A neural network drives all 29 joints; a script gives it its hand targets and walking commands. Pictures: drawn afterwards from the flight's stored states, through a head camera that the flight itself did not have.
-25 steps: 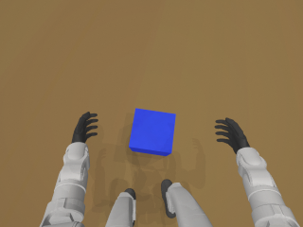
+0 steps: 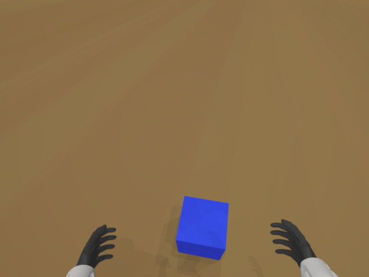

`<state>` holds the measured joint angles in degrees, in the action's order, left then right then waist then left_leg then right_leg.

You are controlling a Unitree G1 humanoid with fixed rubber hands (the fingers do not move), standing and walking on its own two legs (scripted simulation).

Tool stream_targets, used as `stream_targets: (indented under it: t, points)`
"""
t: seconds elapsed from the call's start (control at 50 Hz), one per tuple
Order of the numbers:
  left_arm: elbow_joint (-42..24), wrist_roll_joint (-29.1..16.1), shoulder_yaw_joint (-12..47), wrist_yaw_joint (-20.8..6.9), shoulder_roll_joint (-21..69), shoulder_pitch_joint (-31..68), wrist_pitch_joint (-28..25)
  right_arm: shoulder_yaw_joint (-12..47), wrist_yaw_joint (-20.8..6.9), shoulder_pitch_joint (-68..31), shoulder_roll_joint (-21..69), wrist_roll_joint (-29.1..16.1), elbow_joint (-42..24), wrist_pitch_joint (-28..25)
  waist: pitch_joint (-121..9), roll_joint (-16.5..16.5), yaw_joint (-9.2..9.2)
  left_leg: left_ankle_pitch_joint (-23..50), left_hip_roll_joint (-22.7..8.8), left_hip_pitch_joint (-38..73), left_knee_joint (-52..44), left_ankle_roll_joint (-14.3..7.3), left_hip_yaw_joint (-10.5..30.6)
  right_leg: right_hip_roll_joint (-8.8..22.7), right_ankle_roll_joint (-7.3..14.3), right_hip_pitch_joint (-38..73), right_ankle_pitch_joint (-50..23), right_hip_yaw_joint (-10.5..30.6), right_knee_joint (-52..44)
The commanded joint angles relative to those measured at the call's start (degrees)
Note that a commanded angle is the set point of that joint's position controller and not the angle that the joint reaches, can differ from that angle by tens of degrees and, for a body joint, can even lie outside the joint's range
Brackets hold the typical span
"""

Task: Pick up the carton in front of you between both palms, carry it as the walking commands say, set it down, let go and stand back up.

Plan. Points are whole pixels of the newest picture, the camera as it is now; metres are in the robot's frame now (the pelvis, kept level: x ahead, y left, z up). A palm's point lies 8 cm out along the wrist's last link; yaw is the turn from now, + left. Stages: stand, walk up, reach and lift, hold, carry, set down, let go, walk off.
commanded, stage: let go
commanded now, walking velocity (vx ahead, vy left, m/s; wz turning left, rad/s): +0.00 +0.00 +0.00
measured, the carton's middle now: (202, 228) +0.39 -0.06 -0.65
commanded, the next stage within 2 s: stand in 0.38 s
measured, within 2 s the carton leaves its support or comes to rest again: neither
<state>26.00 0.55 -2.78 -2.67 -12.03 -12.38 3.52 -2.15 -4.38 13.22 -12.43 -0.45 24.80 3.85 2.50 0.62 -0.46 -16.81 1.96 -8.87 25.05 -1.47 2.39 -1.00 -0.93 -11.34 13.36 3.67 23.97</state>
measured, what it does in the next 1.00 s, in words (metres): stands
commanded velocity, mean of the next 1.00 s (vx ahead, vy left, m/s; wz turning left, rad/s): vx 0.00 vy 0.00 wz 0.00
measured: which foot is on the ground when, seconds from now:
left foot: down 0.00-1.00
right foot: down 0.00-1.00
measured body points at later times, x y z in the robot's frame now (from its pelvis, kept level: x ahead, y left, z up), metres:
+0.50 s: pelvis -0.01 -0.02 -0.01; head -0.01 -0.02 +0.44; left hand +0.14 +0.25 -0.09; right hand +0.16 -0.28 -0.08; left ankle -0.04 +0.10 -0.74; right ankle -0.01 -0.13 -0.74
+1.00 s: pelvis +0.01 -0.03 +0.00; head +0.01 -0.04 +0.45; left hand +0.12 +0.27 -0.10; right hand +0.15 -0.32 -0.11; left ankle -0.04 +0.10 -0.74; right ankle -0.01 -0.13 -0.74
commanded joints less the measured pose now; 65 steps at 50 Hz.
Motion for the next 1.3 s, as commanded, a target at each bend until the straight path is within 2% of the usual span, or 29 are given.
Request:
stream_targets:
  t: [0.0, 0.08, 0.16, 0.18, 0.2, 0.34, 0.36, 0.38, 0.42, 0.46, 0.6, 0.8, 0.98, 1.28]
  points:
    - [-6.5, -0.6, -0.2, -0.8, -4.0, 1.9, 0.8, -2.4, 0.1, -1.5, -5.9, 1.0, -5.1, 0.8, -2.1, 0.5, -0.22, 14.0, -1.3, -0.5, -5.5, 2.9, -0.1, -2.7, 0.2, 6.7, -9.8, -3.9, -1.1]
    - [-7.4, -0.7, -0.1, -1.1, -4.3, 2.7, 2.4, -2.8, 0.2, -1.9, -5.9, 1.8, -5.2, 2.5, 0.5, -0.4, -0.63, 11.8, -1.5, -0.8, -5.9, 2.6, -0.4, -2.7, 0.1, 8.3, -8.6, -3.9, -0.8]
    - [-7.8, -0.1, -0.6, -1.0, -4.5, 2.6, 3.5, -2.9, 0.0, -2.5, -5.7, 1.9, -5.8, 3.5, 1.4, 0.4, -0.20, 11.3, -1.4, -1.2, -5.7, 2.4, -0.6, -2.6, 0.3, 10.1, -8.6, -3.9, -0.5]
    - [-4.4, -0.8, -1.2, 0.2, -4.7, -0.4, 1.7, -3.2, 1.5, -5.5, -7.6, 2.5, -9.6, 6.4, -1.7, -0.4, 0.40, 16.8, -1.2, 2.4, -3.2, 2.7, -0.3, -3.8, -0.2, 8.7, -7.3, -4.2, 0.7]
    - [-5.2, -0.5, -0.9, 0.8, -4.5, 0.1, 1.4, -2.7, 2.0, -3.8, -7.2, 2.4, -8.5, 7.1, -1.2, 0.9, 0.46, 18.2, -1.1, 2.6, -2.7, 3.0, -0.3, -3.8, 0.0, 7.6, -7.3, -4.4, 0.9]
    - [-5.6, -0.8, -0.5, 1.2, -5.4, 1.5, 1.8, -1.1, 3.3, -3.8, -5.9, 1.8, -9.1, 8.7, -0.6, 1.2, 0.40, 16.2, -0.5, 1.5, -2.1, 2.4, -0.8, -3.1, 0.0, 6.2, -8.6, -3.5, 1.0]
    - [-5.4, -0.8, -0.5, 1.1, -5.4, 1.5, 2.0, -1.0, 3.4, -4.0, -5.9, 1.8, -9.2, 8.9, -0.6, 1.0, 0.44, 15.4, -0.4, 1.2, -2.1, 2.3, -0.9, -3.0, 0.0, 6.3, -8.6, -3.4, 1.0]
    - [3.1, 2.3, -2.8, 3.1, -12.4, 0.6, 0.4, -3.0, 5.3, -5.9, -12.3, 2.3, -1.1, 4.1, 0.6, 4.7, 1.51, 6.9, -2.6, -5.4, 0.2, 3.0, 0.5, 2.2, -0.3, -0.8, -6.5, -0.9, 0.6]
    - [4.4, 2.8, -2.7, 3.9, -13.2, 0.9, -1.3, -2.8, 5.7, -4.0, -11.3, 2.9, 1.0, 0.4, -0.9, 1.3, 0.33, 0.2, -3.2, -3.3, 0.1, 2.4, 1.9, 3.4, 0.3, -3.2, -0.1, 1.2, -0.6]
    - [5.4, 2.7, -2.3, 3.9, -12.2, 2.3, -2.3, -2.6, 5.4, -4.3, -11.2, 3.0, 3.1, -1.4, -1.2, 0.1, 0.29, -2.1, -3.8, -3.3, -0.1, 1.6, 3.0, 3.4, 0.9, -4.6, 4.8, 1.9, -1.3]
    - [10.0, 2.1, -2.2, 3.6, -13.5, 2.8, -3.8, -2.2, 5.2, -4.5, -13.4, 2.9, 8.6, -3.6, -5.5, -1.3, 0.47, 11.0, -4.9, -0.6, 0.8, 1.5, 4.1, 4.2, 1.5, -0.3, -9.9, 2.3, 0.7]
    - [15.2, 1.5, -1.9, 4.1, -16.0, 2.7, -4.1, -1.3, 5.8, -3.6, -15.4, 2.6, 14.2, -4.3, -5.4, -1.0, 0.67, 16.8, -5.7, 0.7, 0.5, 1.5, 4.4, 5.2, 1.9, 2.9, -16.7, 2.6, 0.5]
    - [18.5, 1.1, -1.5, 4.0, -16.3, 4.1, -4.2, -0.6, 6.2, -4.1, -16.1, 2.3, 17.4, -4.6, -5.0, -0.2, 0.85, 17.9, -6.2, 1.0, -0.8, 1.3, 4.8, 5.5, 2.0, 4.5, -17.7, 2.7, -0.6]
    - [23.8, 0.9, -1.0, 3.7, -17.3, 5.7, -4.3, 0.1, 6.1, -5.3, -17.4, 2.1, 22.6, -5.0, -3.1, -0.1, 1.02, 13.6, -7.1, 0.9, -4.8, 0.9, 5.6, 6.0, 2.3, 5.0, -12.1, 3.2, -3.8]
